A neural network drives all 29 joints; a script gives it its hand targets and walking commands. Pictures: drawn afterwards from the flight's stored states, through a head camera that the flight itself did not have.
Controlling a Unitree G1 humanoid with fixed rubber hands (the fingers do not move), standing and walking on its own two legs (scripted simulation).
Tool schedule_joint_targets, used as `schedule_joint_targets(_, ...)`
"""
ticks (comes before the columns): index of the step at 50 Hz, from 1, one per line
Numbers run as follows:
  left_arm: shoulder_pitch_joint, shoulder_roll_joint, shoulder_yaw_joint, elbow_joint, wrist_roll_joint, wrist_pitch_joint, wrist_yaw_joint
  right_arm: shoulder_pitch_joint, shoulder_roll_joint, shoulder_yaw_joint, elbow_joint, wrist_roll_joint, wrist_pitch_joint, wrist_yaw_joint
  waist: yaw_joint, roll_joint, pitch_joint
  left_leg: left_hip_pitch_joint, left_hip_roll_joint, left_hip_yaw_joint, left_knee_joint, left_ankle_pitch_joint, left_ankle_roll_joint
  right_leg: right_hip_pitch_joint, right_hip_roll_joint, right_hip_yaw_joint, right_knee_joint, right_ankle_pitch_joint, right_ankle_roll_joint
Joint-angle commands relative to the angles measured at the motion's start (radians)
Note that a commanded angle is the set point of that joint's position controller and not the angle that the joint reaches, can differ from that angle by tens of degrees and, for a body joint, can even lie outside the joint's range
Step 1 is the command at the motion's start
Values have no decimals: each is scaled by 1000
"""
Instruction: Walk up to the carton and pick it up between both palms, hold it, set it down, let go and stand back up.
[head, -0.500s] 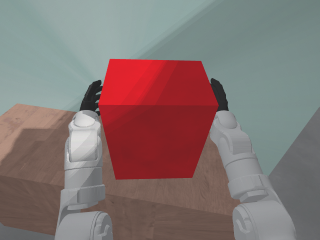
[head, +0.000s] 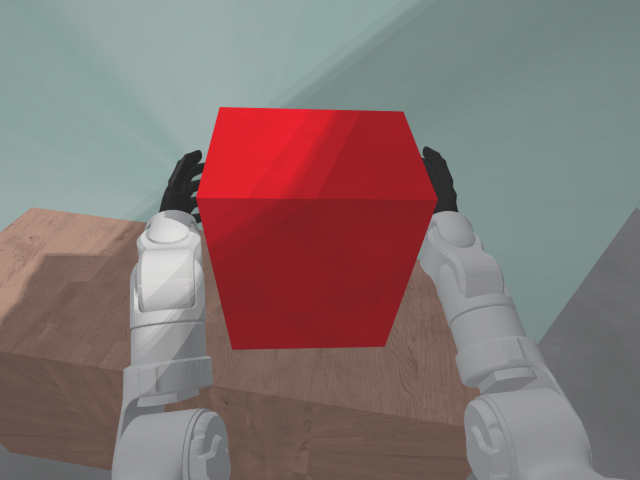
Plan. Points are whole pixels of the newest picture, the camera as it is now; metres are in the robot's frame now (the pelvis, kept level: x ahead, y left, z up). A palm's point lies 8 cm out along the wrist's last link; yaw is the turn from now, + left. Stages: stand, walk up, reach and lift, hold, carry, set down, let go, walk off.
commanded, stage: hold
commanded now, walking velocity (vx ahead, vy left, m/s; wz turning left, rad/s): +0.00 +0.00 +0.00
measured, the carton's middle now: (311, 239) +0.38 +0.00 +0.16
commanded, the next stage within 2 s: none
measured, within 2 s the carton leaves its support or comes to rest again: neither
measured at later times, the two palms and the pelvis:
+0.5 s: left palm (181, 217) +0.37 +0.15 +0.21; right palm (438, 214) +0.36 -0.16 +0.21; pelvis +0.00 +0.00 +0.00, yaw +0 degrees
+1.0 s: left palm (180, 217) +0.36 +0.15 +0.21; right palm (437, 214) +0.36 -0.16 +0.21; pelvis +0.00 +0.00 +0.00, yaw +0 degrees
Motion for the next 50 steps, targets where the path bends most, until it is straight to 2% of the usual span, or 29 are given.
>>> schedule_joint_targets(1, -684, -482, -459, -101, -164, -60, -114, -688, 525, 314, -273, 69, -52, 118, -15, 97, -377, -11, -34, 52, -49, 173, -9, 141, 18, -12, -14, 150, 74)
schedule_joint_targets(9, -676, -492, -472, -110, -166, -59, -105, -684, 513, 311, -274, 69, -56, 125, -16, 105, -375, 5, -26, 48, -46, 193, -16, 125, 23, -16, -15, 127, 67)
schedule_joint_targets(21, -663, -481, -457, -109, -160, -53, -105, -689, 514, 321, -277, 72, -60, 126, -3, 89, -379, -1, -28, 53, -47, 190, -5, 138, 22, -12, -15, 146, 69)
schedule_joint_targets(49, -677, -478, -454, -98, -163, -59, -109, -690, 523, 314, -269, 65, -55, 122, -8, 88, -378, -14, -32, 53, -53, 162, -3, 141, 18, -11, -13, 148, 74)
schedule_joint_targets(50, -607, -449, -415, -24, -127, -48, -113, -638, 506, 313, -221, 43, -42, 123, 20, 63, -315, -13, -26, 53, -78, 128, 15, 123, 19, -2, -32, 71, 65)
